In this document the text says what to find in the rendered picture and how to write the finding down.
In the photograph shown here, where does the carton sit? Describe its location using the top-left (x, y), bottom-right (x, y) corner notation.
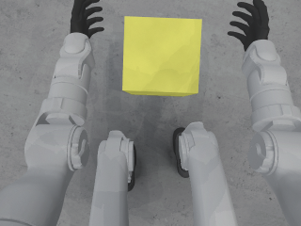
top-left (122, 16), bottom-right (202, 97)

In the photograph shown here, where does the right robot hand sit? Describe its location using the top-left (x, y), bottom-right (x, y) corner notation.
top-left (227, 0), bottom-right (270, 51)

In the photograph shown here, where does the robot right thigh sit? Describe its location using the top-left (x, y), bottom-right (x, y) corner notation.
top-left (179, 128), bottom-right (238, 226)

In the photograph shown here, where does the left robot upper arm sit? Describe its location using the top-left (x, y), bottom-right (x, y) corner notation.
top-left (0, 124), bottom-right (90, 226)

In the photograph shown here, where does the left robot forearm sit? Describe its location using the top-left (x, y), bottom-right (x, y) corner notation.
top-left (24, 32), bottom-right (96, 165)

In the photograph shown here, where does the left robot hand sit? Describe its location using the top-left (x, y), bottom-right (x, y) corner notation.
top-left (70, 0), bottom-right (104, 39)

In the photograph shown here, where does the right robot upper arm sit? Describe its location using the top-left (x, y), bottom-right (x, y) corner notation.
top-left (247, 129), bottom-right (301, 226)

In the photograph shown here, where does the robot left thigh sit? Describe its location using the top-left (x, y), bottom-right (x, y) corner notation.
top-left (88, 137), bottom-right (135, 226)

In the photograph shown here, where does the right robot forearm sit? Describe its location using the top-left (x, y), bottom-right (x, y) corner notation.
top-left (241, 40), bottom-right (301, 132)

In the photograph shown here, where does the robot thigh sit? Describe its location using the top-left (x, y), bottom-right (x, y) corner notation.
top-left (179, 128), bottom-right (238, 226)
top-left (88, 137), bottom-right (135, 226)

